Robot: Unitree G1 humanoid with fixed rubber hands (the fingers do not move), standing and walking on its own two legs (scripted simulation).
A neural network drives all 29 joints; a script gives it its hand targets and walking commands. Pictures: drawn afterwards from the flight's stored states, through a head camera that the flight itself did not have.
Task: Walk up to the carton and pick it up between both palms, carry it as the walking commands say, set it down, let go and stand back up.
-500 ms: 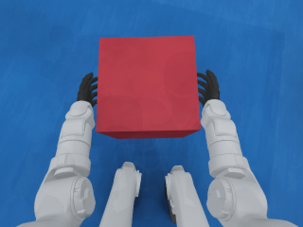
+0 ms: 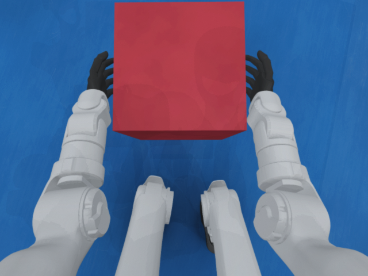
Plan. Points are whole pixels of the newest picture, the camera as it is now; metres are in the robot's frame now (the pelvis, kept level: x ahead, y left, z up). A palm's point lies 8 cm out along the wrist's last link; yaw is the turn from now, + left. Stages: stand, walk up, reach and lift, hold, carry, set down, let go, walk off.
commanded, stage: set down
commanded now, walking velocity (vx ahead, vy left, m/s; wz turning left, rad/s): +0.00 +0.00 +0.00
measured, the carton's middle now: (180, 86) +0.52 +0.04 -0.18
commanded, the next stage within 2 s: none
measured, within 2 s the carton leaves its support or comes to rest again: rests again in 1.88 s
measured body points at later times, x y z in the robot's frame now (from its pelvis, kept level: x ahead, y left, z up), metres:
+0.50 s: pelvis -0.01 +0.00 -0.06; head +0.32 +0.03 +0.25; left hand +0.51 +0.21 -0.20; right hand +0.53 -0.12 -0.19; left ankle +0.10 +0.11 -0.46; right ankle +0.09 -0.12 -0.46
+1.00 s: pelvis -0.01 +0.00 -0.10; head +0.34 +0.03 +0.18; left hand +0.52 +0.21 -0.25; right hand +0.54 -0.12 -0.25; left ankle +0.10 +0.11 -0.46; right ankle +0.09 -0.12 -0.46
